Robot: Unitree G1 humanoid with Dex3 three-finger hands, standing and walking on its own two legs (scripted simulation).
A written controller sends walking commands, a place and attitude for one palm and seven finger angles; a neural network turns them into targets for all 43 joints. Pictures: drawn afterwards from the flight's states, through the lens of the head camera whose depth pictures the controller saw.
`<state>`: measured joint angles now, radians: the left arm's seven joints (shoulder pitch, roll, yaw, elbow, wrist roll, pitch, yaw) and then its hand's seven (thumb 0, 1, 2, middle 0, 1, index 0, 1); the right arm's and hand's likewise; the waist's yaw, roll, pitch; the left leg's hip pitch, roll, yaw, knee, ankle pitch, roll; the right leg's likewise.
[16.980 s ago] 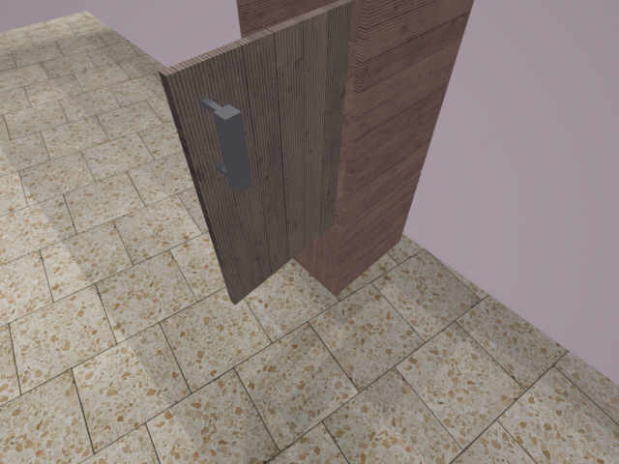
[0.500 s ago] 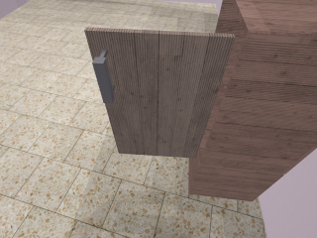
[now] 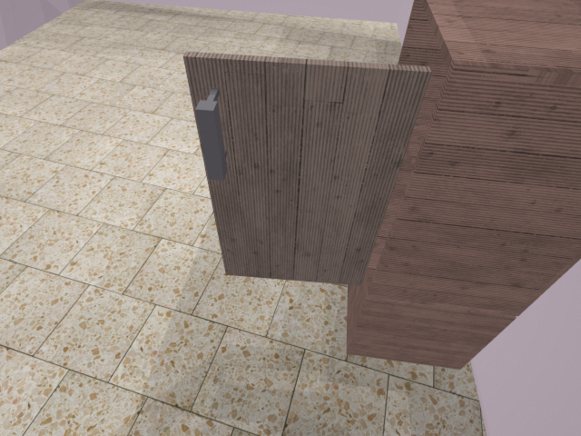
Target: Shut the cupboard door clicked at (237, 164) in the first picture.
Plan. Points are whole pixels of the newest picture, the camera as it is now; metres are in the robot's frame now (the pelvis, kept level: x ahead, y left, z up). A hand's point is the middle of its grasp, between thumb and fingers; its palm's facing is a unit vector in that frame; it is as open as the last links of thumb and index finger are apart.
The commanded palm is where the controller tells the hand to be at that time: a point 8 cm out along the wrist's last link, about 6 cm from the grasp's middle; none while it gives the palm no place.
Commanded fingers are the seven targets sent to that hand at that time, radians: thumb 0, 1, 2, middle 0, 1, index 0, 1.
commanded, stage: look again from close up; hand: left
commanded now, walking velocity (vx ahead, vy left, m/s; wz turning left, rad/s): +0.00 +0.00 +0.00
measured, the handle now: (215, 134) +0.54 +0.16 +0.13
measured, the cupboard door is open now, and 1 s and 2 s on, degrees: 93 93 93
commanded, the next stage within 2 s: raise the hand and make a fist in 0.56 s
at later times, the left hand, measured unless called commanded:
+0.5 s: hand out of the picture +0.01 +0.15 -0.17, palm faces +0.00 -0.99 -0.17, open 7.4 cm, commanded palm none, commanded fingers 0.00 0.90 0.90 -0.20 -0.30 -0.20 -0.30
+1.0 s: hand (191, 390) +0.18 +0.14 -0.02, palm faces -0.06 -1.00 -0.02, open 6.6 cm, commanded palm +0.13 +0.21 -0.02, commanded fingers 0.00 0.90 0.90 -0.51 -0.64 -0.51 -0.64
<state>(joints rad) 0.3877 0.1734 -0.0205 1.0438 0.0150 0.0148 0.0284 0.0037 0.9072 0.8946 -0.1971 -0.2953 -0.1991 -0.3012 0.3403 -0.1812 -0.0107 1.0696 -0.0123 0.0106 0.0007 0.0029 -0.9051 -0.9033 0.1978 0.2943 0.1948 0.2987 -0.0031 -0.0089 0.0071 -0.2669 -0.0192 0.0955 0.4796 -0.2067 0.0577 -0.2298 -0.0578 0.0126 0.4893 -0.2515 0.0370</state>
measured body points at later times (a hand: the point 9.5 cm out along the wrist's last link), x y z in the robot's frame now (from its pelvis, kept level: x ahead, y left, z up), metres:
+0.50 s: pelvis +0.01 -0.01 +0.00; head +0.01 +0.00 +0.45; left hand +0.01 +0.21 -0.16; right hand +0.03 -0.24 -0.15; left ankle +0.04 +0.08 -0.74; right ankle +0.01 -0.16 -0.74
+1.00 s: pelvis +0.00 -0.04 -0.06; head +0.02 -0.03 +0.39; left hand +0.18 +0.20 -0.01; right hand +0.21 -0.29 -0.10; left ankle +0.04 +0.08 -0.74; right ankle +0.01 -0.16 -0.74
